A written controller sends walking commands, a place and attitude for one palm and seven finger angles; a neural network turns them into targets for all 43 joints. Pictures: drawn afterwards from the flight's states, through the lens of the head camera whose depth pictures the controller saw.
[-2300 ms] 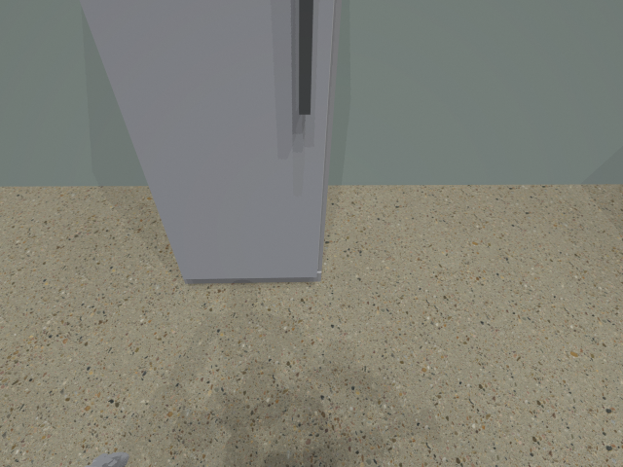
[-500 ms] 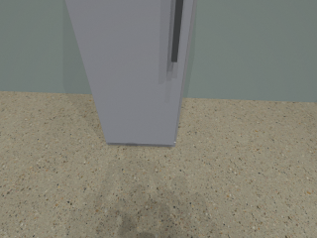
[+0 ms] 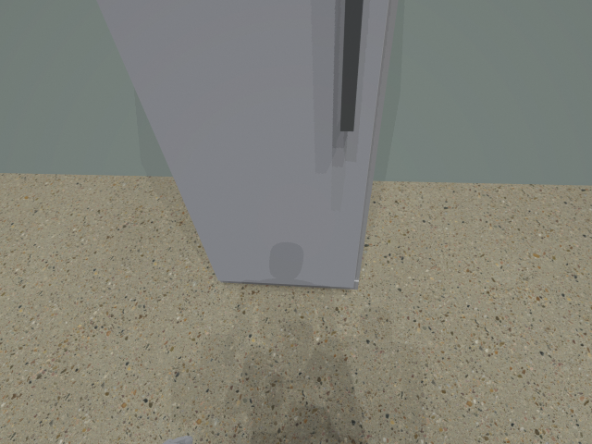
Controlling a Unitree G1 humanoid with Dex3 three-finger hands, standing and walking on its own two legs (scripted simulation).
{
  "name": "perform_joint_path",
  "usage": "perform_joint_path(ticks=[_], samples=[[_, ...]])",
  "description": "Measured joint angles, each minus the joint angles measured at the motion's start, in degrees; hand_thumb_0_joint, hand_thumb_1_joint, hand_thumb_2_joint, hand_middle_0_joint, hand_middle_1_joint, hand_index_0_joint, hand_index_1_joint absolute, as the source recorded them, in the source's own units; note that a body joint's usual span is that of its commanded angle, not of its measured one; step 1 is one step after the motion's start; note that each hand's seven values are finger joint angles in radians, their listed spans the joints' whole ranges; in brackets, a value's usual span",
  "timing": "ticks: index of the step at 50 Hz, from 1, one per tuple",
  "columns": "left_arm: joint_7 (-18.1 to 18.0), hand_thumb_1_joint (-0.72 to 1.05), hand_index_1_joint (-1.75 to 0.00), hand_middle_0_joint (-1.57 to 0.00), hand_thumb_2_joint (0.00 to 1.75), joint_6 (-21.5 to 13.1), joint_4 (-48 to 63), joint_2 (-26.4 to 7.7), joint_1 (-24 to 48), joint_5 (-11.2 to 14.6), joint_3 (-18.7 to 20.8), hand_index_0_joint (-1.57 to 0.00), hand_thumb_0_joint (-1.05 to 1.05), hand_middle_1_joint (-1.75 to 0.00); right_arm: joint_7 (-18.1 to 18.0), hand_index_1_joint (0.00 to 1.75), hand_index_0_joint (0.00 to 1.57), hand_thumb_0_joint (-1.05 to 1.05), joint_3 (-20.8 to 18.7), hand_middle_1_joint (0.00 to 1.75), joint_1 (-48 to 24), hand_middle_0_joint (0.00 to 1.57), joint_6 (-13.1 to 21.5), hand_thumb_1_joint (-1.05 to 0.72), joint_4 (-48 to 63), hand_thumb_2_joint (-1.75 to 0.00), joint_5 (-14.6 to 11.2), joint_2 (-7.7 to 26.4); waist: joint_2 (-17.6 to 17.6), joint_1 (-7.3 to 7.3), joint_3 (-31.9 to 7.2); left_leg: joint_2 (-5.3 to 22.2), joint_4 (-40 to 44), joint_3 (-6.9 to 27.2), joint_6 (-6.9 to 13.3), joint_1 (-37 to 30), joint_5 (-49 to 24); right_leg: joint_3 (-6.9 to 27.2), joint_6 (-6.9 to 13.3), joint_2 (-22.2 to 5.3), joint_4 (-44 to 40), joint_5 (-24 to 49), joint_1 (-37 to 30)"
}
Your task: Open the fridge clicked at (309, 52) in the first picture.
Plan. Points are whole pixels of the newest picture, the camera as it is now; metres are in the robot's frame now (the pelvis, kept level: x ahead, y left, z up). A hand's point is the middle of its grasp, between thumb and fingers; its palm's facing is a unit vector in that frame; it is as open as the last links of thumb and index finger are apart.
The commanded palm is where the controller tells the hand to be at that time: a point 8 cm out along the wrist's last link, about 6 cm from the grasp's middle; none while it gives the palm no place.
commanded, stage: take the last steps up to it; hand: right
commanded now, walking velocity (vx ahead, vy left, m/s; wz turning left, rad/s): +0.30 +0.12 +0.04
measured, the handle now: (353, 11) +0.69 -0.08 +0.25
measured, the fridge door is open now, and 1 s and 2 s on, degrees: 0 0 0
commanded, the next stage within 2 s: come to a stop and stand still in 0.36 s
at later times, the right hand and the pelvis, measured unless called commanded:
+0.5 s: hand (371, 352) +0.30 -0.11 -0.16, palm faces -0.07 +0.98 -0.18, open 7.3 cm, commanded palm none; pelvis +0.18 +0.06 +0.00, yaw +1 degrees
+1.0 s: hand (421, 396) +0.23 -0.18 -0.18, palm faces +0.06 +0.98 -0.17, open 7.3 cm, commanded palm none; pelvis +0.20 +0.01 +0.02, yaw +1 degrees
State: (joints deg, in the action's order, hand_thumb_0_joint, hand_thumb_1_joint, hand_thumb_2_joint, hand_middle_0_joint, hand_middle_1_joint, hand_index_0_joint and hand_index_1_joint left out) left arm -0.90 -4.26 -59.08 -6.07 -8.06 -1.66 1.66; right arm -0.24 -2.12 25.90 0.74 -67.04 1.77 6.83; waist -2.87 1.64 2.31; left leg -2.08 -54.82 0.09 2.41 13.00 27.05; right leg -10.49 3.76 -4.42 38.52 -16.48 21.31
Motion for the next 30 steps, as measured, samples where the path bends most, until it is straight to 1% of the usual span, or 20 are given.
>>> perform_joint_path(ticks=[1,2,3,5,9,13,16,19,21,22,23,24,25,26,27,28,30], samples=[[-0.4,0.92,-0.3,-0.2,0.9,-0.3,0.0,0.3,-0.7,0.3,0.2,-0.2,0.0,-0.3,0.2,0.3,0.2,0.0,-0.3,0.3,-1.1,0.2,-0.3,-0.91,0.3,-0.9,0.2,0.6,-0.2,-0.26,-0.3,0.7,-6.1,-0.4,0.0,3.3,-1.9,-0.6,0.0,0.2,-1.2,-0.7,-1.6],[-1.2,0.93,-0.3,-0.21,0.9,-0.7,0.2,0.3,-1.4,0.7,1.0,-0.2,-0.01,-0.3,0.4,0.3,0.2,0.0,-0.6,0.3,-2.4,0.2,-0.6,-0.91,0.8,-0.9,0.4,1.2,-0.4,-0.57,-0.6,1.7,-10.0,-0.9,-0.2,6.2,-4.1,-1.0,-0.4,0.4,-3.0,-0.6,-3.3],[-1.6,0.95,-0.3,-0.21,0.9,-1.0,0.3,-0.1,-2.1,0.7,1.3,-0.2,-0.02,-0.3,0.6,0.3,0.2,0.0,-1.0,0.3,-3.8,0.2,-0.7,-0.91,1.5,-0.9,0.6,1.7,-0.4,-0.82,-0.9,2.7,-12.1,-1.3,-0.5,8.9,-6.2,-1.3,-0.7,0.6,-5.0,0.0,-4.8],[-1.7,0.96,-0.3,-0.21,0.9,-1.1,-0.2,-1.2,-3.9,0.3,1.3,-0.2,-0.03,-0.3,0.7,0.3,0.2,0.0,-1.7,0.3,-6.5,0.2,-0.9,-0.91,3.6,-0.9,0.8,2.8,-0.3,-1.05,-1.5,4.5,-12.5,-1.8,-1.3,13.2,-9.7,-1.6,-0.6,0.9,-8.7,0.7,-7.6],[-1.3,0.95,-0.3,-0.21,0.9,-0.5,-2.3,-2.2,-8.2,0.1,0.9,-0.2,-0.02,-0.3,1.0,0.3,0.2,0.0,-2.4,0.3,-11.5,0.2,-0.9,-0.91,7.3,-0.9,0.8,4.6,-0.2,-1.42,-2.3,7.6,-7.4,-1.7,-2.8,18.5,-15.4,-1.6,-1.0,1.3,-14.4,1.4,-12.3],[-0.9,0.94,-0.3,-0.2,0.9,0.2,-4.1,-2.0,-12.2,-0.1,0.8,-0.2,-0.01,-0.3,1.4,0.3,0.2,0.0,-2.3,0.3,-15.7,0.2,-1.2,-0.91,9.0,-0.9,0.7,5.3,0.2,-2.66,-1.5,9.3,1.6,-2.3,-3.6,19.9,-18.5,-1.5,-2.1,1.1,-17.3,0.8,-16.2],[-0.7,0.93,-0.3,-0.2,0.9,0.8,-5.1,-1.6,-14.6,-0.4,0.8,-0.2,0.0,-0.3,1.5,0.3,0.2,0.0,-2.0,0.3,-18.1,0.2,-1.5,-0.91,9.3,-0.9,0.5,5.2,0.8,-4.24,-0.3,9.3,9.7,-3.5,-3.3,18.5,-18.4,-1.6,-3.3,0.6,-17.8,-0.8,-18.4],[-0.5,0.92,-0.3,-0.2,0.9,1.5,-6.2,-1.3,-16.6,-0.6,1.0,-0.2,0.0,-0.3,1.7,0.3,0.2,0.0,-1.7,0.3,-19.8,0.2,-1.4,-0.91,9.3,-0.9,0.3,4.6,1.7,-5.78,0.8,8.1,16.3,-4.8,-2.4,15.8,-17.1,-1.7,-4.9,-0.3,-16.6,-3.3,-20.0],[-0.4,0.92,-0.3,-0.2,0.9,2.0,-7.0,-1.3,-18.1,-0.6,1.0,-0.2,0.0,-0.3,1.8,0.3,0.2,0.0,-1.3,0.3,-20.2,0.2,-0.7,-0.91,9.4,-0.9,0.2,4.1,2.5,-6.41,1.3,6.7,21.4,-6.1,-1.5,12.1,-17.1,-1.3,-6.2,-1.5,-13.5,-6.3,-20.2],[-0.2,0.91,-0.3,-0.2,0.9,2.1,-7.4,-1.0,-19.2,-0.4,1.0,-0.2,0.01,-0.3,1.8,0.3,0.2,0.0,-1.1,0.3,-20.1,0.2,0.1,-0.91,9.6,-0.9,0.3,4.1,2.3,-6.48,1.2,6.3,24.2,-6.6,-0.8,9.6,-17.9,-0.8,-6.4,-1.9,-9.7,-8.4,-19.2],[-0.1,0.91,-0.3,-0.2,0.9,2.5,-8.0,-1.1,-19.3,0.0,0.9,-0.2,0.01,-0.3,1.5,0.3,0.2,0.0,-1.1,0.3,-20.3,0.2,1.1,-0.91,9.4,-0.9,0.3,3.6,3.0,-6.05,1.5,5.8,23.0,-7.0,-0.6,9.6,-17.6,0.4,-5.8,-2.8,-2.7,-10.7,-16.7],[-0.1,0.91,-0.3,-0.2,0.9,3.1,-8.3,-1.3,-18.7,0.3,0.7,-0.2,0.01,-0.3,1.1,0.3,0.2,0.0,-0.9,0.3,-20.4,0.2,1.8,-0.91,9.3,-0.9,0.0,2.8,4.0,-5.76,2.2,5.2,21.0,-7.5,-0.6,9.8,-16.4,3.1,-5.0,-2.9,5.8,-12.8,-13.3],[-0.1,0.91,-0.3,-0.2,0.9,3.6,-8.5,-1.5,-17.9,0.5,0.7,-0.2,0.01,-0.3,0.9,0.3,0.2,0.0,-0.6,0.3,-20.0,0.2,2.2,-0.91,9.1,-0.9,-0.2,2.2,4.6,-5.47,2.6,4.8,20.0,-7.9,-0.6,9.5,-15.2,5.4,-4.4,-2.3,13.7,-13.9,-10.0],[-0.2,0.91,-0.3,-0.2,0.9,4.0,-8.4,-1.7,-16.9,0.6,0.7,-0.2,0.01,-0.3,0.6,0.3,0.2,0.0,-0.3,0.3,-19.5,0.2,2.4,-0.91,8.8,-0.9,-0.3,1.6,4.9,-5.19,2.8,4.4,20.2,-8.0,-0.6,8.6,-14.6,6.7,-4.2,-1.6,19.6,-13.6,-7.1],[-0.4,0.91,-0.3,-0.2,0.9,4.2,-8.1,-1.8,-15.8,0.7,0.7,-0.19,0.01,-0.3,0.2,0.3,0.2,0.0,0.0,0.3,-18.9,0.2,2.2,-0.91,8.4,-0.9,-0.4,1.1,5.1,-4.97,2.8,4.1,21.2,-8.2,-0.8,7.4,-14.6,7.3,-4.2,-1.2,23.0,-12.5,-4.6],[-0.7,0.91,-0.3,-0.2,0.9,4.3,-7.6,-1.9,-14.8,0.7,0.6,-0.19,0.01,-0.3,-0.6,0.3,0.2,-0.01,-0.3,0.3,-18.4,0.2,2.2,-0.92,8.2,-0.9,-0.8,0.7,5.2,-4.82,2.6,3.8,22.5,-8.4,-1.0,6.4,-14.9,7.6,-4.5,-0.9,23.9,-11.3,-2.7],[-1.0,0.91,-0.3,-0.2,0.9,4.6,-6.2,-2.0,-12.5,0.9,0.5,-0.19,0.01,-0.3,-1.7,0.3,0.21,-0.02,-0.6,0.3,-17.8,0.2,1.7,-0.95,8.1,-0.9,-0.7,1.0,5.3,-4.36,2.0,3.5,24.5,-8.8,-0.7,5.0,-15.3,7.6,-5.0,-0.3,20.6,-10.1,-0.1]])
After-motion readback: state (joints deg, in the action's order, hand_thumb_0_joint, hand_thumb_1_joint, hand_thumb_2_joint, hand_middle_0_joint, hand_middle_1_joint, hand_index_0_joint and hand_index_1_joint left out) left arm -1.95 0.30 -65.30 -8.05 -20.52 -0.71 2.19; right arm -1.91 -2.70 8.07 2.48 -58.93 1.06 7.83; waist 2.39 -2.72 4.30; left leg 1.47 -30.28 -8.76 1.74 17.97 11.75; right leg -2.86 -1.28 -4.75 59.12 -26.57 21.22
